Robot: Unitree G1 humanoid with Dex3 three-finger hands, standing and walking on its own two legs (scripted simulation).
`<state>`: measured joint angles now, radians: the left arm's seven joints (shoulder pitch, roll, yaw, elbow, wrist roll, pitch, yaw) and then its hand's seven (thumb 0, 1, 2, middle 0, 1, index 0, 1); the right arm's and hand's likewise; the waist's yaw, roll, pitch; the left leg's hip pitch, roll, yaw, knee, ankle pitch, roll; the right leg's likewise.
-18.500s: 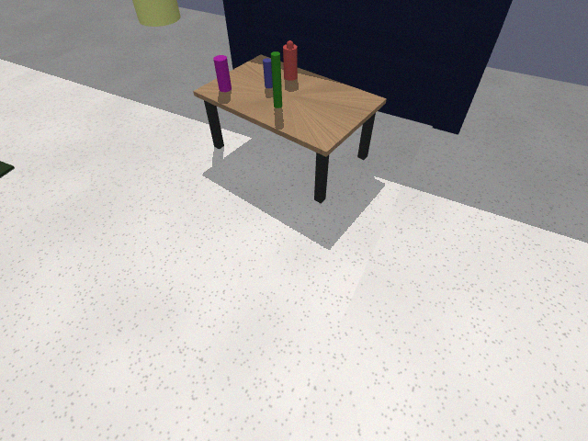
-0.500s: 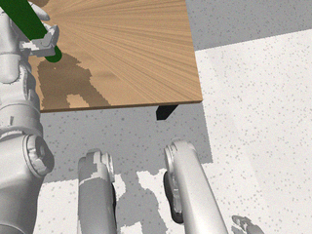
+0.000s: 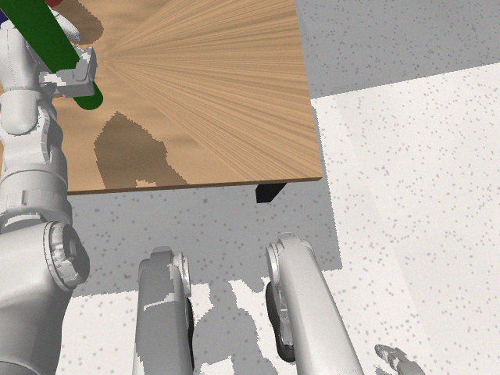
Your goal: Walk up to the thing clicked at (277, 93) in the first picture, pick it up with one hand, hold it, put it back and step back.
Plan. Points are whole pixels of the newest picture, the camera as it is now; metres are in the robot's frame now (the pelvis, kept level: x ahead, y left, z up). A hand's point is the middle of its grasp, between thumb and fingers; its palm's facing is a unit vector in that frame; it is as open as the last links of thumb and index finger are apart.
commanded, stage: settle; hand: left
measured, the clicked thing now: (52, 46) +0.55 +0.22 +0.06
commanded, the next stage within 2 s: lift in 0.68 s
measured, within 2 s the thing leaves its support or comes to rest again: neither
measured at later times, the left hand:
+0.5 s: hand (60, 34) +0.57 +0.21 +0.06, palm faces +0.11 -0.99 -0.03, open 5.8 cm
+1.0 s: hand (51, 26) +0.56 +0.21 +0.08, palm faces +0.11 -0.99 -0.02, open 5.8 cm
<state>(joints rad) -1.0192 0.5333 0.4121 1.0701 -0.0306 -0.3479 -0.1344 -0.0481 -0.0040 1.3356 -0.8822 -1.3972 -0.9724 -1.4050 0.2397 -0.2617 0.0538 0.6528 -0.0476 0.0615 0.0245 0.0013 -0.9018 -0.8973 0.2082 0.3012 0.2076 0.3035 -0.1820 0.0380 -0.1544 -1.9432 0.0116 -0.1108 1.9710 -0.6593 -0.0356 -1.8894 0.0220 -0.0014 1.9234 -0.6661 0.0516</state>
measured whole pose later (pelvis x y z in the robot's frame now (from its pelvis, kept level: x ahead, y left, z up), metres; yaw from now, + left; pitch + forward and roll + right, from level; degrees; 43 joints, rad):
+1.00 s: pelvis +0.02 +0.00 +0.06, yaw +0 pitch +35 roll -5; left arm -0.96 0.50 0.41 1.06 -0.05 -0.37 -0.15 -0.05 -0.02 1.33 -0.91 -1.36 -1.00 -1.36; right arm 0.25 -0.25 0.04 0.65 -0.04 0.05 0.02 0.00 -0.92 -0.90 0.21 0.30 0.21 0.30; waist -0.17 0.04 -0.16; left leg -1.74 0.02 -0.10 1.78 -0.64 -0.02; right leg -1.69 0.02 0.00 1.72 -0.64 0.05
